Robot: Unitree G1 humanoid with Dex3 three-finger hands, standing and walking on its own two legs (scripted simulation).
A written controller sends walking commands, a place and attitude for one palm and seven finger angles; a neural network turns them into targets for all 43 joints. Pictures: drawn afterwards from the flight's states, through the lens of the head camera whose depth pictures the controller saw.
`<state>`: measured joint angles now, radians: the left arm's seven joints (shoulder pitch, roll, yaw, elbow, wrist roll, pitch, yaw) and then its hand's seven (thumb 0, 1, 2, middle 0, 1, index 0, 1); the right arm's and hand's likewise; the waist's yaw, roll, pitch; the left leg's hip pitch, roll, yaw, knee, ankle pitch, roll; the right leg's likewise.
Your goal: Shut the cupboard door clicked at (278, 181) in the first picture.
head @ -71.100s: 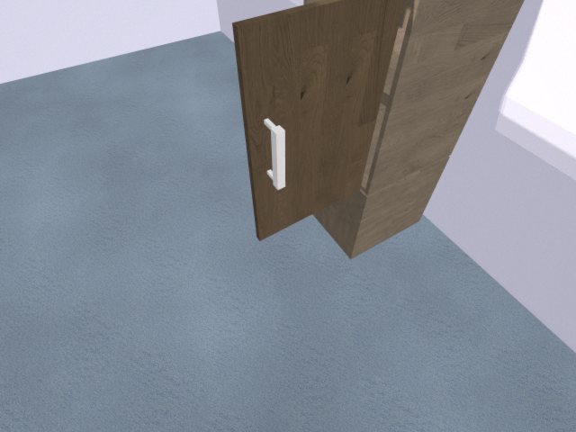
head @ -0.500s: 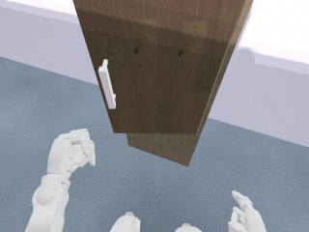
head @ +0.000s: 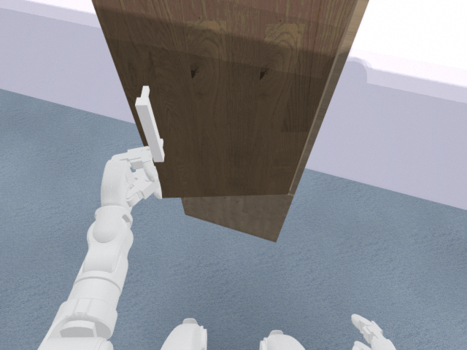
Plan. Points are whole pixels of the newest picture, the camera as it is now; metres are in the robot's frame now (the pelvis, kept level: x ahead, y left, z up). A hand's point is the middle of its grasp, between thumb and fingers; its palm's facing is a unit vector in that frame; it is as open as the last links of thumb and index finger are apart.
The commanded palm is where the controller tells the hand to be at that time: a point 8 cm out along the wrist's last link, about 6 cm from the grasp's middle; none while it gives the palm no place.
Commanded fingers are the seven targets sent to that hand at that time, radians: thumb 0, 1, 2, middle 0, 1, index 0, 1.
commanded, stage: bring the fist close to the handle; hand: left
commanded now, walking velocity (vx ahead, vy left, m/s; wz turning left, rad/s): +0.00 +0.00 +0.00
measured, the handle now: (152, 126) +0.52 +0.17 +0.05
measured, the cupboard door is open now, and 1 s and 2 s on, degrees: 21 19 1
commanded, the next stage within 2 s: push the door shut along its arc in 0.56 s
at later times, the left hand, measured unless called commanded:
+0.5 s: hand (164, 160) +0.44 +0.14 +0.05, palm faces +0.08 -1.00 -0.02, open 3.1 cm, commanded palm +0.41 +0.19 +0.06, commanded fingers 0.00 0.90 0.90 -1.30 -1.50 -1.30 -1.50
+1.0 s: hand (166, 149) +0.46 +0.14 +0.06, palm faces -0.02 -1.00 -0.03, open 3.1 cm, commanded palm +0.45 +0.18 +0.06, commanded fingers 0.00 0.90 0.90 -1.30 -1.50 -1.30 -1.50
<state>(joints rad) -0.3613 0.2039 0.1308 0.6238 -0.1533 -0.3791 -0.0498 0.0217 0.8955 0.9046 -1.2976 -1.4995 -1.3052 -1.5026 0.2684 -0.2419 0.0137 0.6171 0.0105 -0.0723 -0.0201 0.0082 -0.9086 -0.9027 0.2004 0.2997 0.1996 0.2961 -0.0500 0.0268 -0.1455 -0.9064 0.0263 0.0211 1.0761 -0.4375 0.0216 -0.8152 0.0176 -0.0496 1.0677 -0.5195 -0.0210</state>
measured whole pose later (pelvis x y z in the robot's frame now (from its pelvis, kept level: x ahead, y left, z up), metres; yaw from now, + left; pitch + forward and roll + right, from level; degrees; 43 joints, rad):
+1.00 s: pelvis +0.00 -0.01 -0.01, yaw +0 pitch +19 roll -1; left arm -0.73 0.31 0.25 1.07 -0.12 -0.49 -0.15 0.02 0.90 0.90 -1.33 -1.50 -1.31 -1.50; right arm 0.31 -0.25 0.00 0.64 0.00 0.01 0.00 0.00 -0.91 -0.90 0.20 0.30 0.20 0.30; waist -0.10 0.02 -0.15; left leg -1.00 0.04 0.02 1.11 -0.44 0.01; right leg -0.91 0.03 -0.05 1.11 -0.53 -0.03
